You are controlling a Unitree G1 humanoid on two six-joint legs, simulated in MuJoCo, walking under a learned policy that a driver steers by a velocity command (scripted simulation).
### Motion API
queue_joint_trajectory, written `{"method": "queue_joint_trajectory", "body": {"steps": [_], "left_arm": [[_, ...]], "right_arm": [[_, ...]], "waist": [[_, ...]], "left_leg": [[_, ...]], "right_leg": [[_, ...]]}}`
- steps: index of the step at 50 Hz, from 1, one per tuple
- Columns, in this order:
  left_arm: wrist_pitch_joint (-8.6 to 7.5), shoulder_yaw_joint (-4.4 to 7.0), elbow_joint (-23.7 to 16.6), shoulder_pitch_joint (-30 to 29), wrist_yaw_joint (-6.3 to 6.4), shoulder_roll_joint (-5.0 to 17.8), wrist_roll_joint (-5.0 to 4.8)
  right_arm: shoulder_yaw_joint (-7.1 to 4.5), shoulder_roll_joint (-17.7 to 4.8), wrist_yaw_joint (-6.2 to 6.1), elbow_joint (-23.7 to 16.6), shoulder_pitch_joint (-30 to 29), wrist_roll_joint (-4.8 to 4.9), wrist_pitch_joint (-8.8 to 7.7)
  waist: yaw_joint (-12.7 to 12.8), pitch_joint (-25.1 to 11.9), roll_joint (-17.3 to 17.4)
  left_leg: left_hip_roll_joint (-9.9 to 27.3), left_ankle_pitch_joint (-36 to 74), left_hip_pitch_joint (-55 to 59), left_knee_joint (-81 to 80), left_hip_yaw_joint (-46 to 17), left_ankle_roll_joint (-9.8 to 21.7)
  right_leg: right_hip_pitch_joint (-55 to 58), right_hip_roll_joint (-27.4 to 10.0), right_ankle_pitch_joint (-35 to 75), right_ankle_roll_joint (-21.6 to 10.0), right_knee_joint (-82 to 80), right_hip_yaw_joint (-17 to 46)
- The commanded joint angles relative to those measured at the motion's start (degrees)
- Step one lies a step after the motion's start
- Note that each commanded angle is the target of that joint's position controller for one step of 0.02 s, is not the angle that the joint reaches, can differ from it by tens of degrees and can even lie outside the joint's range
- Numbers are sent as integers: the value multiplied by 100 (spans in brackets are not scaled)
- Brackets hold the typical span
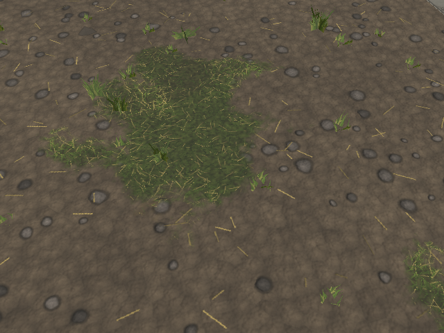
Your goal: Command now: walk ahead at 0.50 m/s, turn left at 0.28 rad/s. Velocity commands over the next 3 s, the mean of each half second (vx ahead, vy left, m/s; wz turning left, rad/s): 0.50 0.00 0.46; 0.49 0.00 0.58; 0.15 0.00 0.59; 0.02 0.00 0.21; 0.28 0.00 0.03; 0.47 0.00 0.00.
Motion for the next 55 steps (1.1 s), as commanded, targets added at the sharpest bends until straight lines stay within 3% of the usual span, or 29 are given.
{"method": "queue_joint_trajectory", "body": {"steps": [1,6,11,14,15,16,17,18,19,20,21,22,24,27,33,39,41,43,44,45,46,47,48,49,51,52,55], "left_arm": [[-152,31,-136,331,25,441,1],[-162,-34,-95,657,75,434,-14],[-87,-20,75,1139,197,590,11],[-7,31,52,992,272,792,38],[43,59,21,922,275,872,56],[92,84,-40,856,256,950,45],[97,88,-205,701,216,965,15],[63,-19,-585,926,79,339,-67],[-13,68,-835,259,35,743,-56],[-103,56,-1044,-262,6,757,-72],[-159,48,-1048,-281,10,761,-80],[-112,60,-992,-218,29,719,-25],[138,45,-1001,-22,3,587,156],[336,32,-1210,-344,-55,521,184],[383,5,-1793,-1770,-93,636,131],[270,-94,-2270,-2653,-143,699,60],[211,-78,-2275,-2346,-127,822,33],[135,34,-1938,-1151,-28,1092,10],[57,109,-1758,-294,53,1285,61],[47,201,-1748,621,163,1735,204],[130,280,-1800,246,134,2055,254],[198,201,-1921,-238,108,1443,138],[195,78,-1978,-596,99,979,74],[173,18,-1931,-677,79,807,83],[97,-20,-1775,-499,81,773,29],[42,-18,-1720,-399,60,799,0],[23,19,-1678,-395,64,935,-30]], "right_arm": [[-16,-78,75,-190,244,-11,128],[70,-11,140,-617,-912,54,86],[98,-58,170,-947,-1612,20,74],[4,-210,123,-864,-1139,-9,76],[-59,-312,108,-733,-678,-15,63],[-148,-454,93,-529,-13,-46,30],[-308,-837,39,-321,815,-131,7],[-471,-1469,-29,-409,888,-140,30],[-476,-1480,-21,-412,1016,40,125],[-432,-1330,-65,-402,618,85,145],[-362,-1017,-70,-436,339,109,126],[-312,-836,-81,-481,72,110,87],[-231,-679,-105,-514,-38,169,-21],[-276,-938,-94,-472,273,194,-124],[-273,-979,-88,-460,1064,169,-70],[-283,-1086,-171,-523,1438,74,-42],[-311,-1193,-215,-619,1208,64,-49],[-342,-1334,-165,-744,822,71,-89],[-333,-1293,-101,-795,702,129,-139],[-198,-777,-69,-1010,844,180,-181],[-160,-535,-87,-1132,1630,339,-129],[-205,-996,-153,-919,1411,115,-12],[-226,-1000,-114,-935,987,69,35],[-219,-890,-94,-969,811,65,74],[-229,-792,-19,-1005,811,-22,234],[-227,-745,12,-1049,790,-20,292],[-199,-669,109,-1294,411,1,387]], "waist": [[-143,193,-447],[79,347,-507],[255,409,-524],[-46,42,-728],[-242,-222,-770],[-522,-588,-727],[-944,-1033,-398],[-570,-1557,940],[-743,-1768,485],[-571,-833,157],[-339,-458,-257],[-72,-202,-504],[201,-249,-369],[204,-193,-173],[-315,-44,138],[-564,38,270],[-329,-2,344],[216,-507,263],[652,-1013,-7],[852,-1971,-744],[226,-2315,-2138],[94,-1429,-1000],[69,-688,-374],[0,-420,-178],[-122,-379,-632],[-145,-451,-750],[-204,-517,-880]], "left_leg": [[206,605,-565,-183,-47,-58],[113,1587,-649,-1801,370,-89],[-93,1220,-576,-2795,853,159],[-555,373,207,-2953,1147,500],[-752,122,699,-3057,1201,647],[-901,140,1553,-3414,1137,814],[-413,-58,2893,-3780,292,1121],[1410,81,4723,-3987,-2588,1987],[1697,-58,4910,-4841,-4135,2268],[1554,179,4281,-4994,-3157,1994],[1346,805,3542,-5112,-2605,1711],[1040,1455,2920,-5176,-2108,1468],[637,2136,2341,-5241,-1532,1292],[360,2502,2097,-5319,-1268,1208],[240,2499,2709,-5263,-1501,831],[387,3100,3431,-4796,-1879,838],[424,3377,3289,-4564,-1976,667],[157,4395,2832,-3534,-1836,391],[-194,3911,2271,-2375,-1606,261],[-565,1576,1482,-715,-1132,185],[-1285,-1944,-114,524,-633,51],[-707,-1430,-521,960,-608,59],[-548,-938,-401,813,-495,-20],[-411,-784,-236,639,-418,-105],[-286,-817,56,426,-280,-238],[-328,-761,101,384,-220,-266],[-318,-363,-204,37,-110,-352]], "right_leg": [[-63,-1635,1346,-369,-1197,931],[227,-1466,2146,-137,-1174,200],[1267,-1768,3139,-121,-781,-150],[1652,-1880,5347,-79,313,-433],[1655,-1893,5713,-90,1078,-496],[1354,-1863,5378,-52,2142,-552],[264,-1738,3979,95,3713,-583],[-2247,-706,-1121,405,5938,-515],[-3253,-196,-1923,445,6707,733],[-3775,-654,-1285,387,6392,995],[-3467,-847,-850,394,5831,968],[-3074,-984,-741,451,5382,972],[-2464,-1064,-748,628,4868,977],[-2563,-1044,-418,820,4278,807],[-3282,-896,759,902,2905,789],[-3208,-558,754,727,1803,819],[-2454,-453,568,590,1339,888],[-662,-152,261,378,958,773],[643,-510,384,202,725,1040],[1973,-2037,-660,-29,686,2524],[2665,-3132,-919,-698,-149,5195],[1789,-2931,-1087,-669,-193,4947],[955,-2647,-29,-585,-177,3791],[497,-2392,1397,-503,-176,2910],[81,-2062,3185,-377,-159,1798],[45,-2007,3799,-378,-140,1524],[91,-2004,4245,-452,-223,927]]}}
Next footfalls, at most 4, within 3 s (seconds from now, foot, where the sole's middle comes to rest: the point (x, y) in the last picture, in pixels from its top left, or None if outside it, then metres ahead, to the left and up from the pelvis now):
0.34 left None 0.32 0.11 -0.78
0.88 right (209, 272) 0.69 0.08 -0.78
1.36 left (135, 292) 0.62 0.32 -0.78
1.82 right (187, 254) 0.75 0.16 -0.78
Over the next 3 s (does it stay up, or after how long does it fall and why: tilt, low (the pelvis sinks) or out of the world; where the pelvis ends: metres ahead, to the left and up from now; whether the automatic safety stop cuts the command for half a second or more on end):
stays up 0.92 0.49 0.00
